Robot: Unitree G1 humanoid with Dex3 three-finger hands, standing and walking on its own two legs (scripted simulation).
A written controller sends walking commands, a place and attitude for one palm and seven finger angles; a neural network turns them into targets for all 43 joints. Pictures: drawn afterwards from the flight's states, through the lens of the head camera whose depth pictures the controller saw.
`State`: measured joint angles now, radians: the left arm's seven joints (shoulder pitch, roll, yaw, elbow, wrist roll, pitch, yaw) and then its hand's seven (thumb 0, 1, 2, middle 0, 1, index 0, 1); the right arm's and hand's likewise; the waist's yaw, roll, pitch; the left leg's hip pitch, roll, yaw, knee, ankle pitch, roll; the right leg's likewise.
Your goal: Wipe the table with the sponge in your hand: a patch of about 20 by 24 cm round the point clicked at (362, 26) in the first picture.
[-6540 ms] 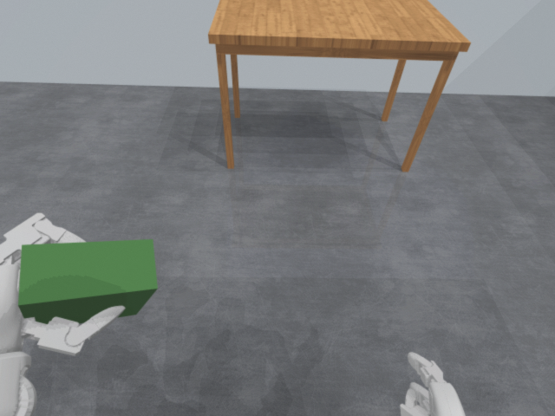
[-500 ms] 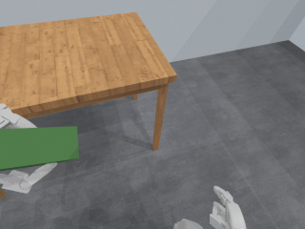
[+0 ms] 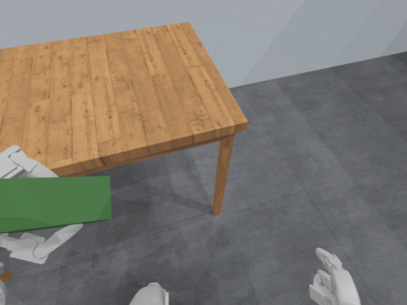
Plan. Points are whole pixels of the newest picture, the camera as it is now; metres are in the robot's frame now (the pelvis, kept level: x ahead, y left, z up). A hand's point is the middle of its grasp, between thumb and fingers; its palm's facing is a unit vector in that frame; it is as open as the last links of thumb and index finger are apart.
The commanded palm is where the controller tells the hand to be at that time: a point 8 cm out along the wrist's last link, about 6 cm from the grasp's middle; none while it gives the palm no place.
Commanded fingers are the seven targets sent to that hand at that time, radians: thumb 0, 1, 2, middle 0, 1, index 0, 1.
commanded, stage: take the last steps up to it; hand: left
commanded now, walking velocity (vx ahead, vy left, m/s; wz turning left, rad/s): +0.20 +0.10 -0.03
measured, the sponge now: (68, 205) +0.23 +0.20 +0.16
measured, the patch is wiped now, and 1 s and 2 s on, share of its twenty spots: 0.00 0.00 0.00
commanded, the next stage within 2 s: come to a stop and stand still in 0.34 s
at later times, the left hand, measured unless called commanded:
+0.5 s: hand (50, 148) +0.30 +0.24 +0.18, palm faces +0.39 -0.78 -0.49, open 9.4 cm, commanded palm +0.25 +0.29 +0.17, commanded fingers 0.00 0.10 1.30 -1.20 -1.60 -1.20 -1.60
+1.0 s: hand (42, 152) +0.30 +0.26 +0.17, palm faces +0.38 -0.83 -0.41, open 9.4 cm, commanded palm +0.25 +0.30 +0.17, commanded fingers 0.00 0.10 1.30 -1.20 -1.60 -1.20 -1.60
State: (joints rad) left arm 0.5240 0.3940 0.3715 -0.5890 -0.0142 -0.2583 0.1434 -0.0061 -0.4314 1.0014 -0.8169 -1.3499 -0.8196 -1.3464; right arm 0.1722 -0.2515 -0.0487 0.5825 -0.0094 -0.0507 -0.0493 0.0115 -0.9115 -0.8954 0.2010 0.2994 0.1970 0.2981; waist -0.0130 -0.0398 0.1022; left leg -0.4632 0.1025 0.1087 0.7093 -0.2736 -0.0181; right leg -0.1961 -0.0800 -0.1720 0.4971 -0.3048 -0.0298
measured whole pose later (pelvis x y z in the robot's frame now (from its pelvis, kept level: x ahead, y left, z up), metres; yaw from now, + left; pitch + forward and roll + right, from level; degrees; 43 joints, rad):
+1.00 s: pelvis +0.07 +0.02 +0.00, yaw -3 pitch -1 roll +0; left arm 0.44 0.38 0.36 -0.52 -0.02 -0.18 0.16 -0.01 -0.43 1.00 -0.81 -1.35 -0.82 -1.35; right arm 0.18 -0.16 0.02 0.55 -0.01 -0.08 -0.05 0.01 -0.91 -0.90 0.20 0.30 0.20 0.30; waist 0.02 -0.01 0.07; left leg -0.29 0.04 0.09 0.47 -0.17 0.01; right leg -0.26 -0.01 -0.06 0.66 -0.44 0.02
